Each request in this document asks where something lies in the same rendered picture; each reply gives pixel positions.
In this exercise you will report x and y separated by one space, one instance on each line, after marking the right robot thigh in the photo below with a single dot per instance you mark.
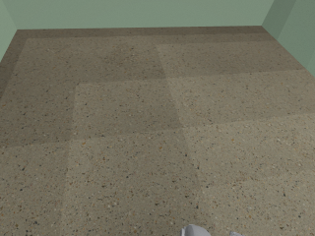
193 230

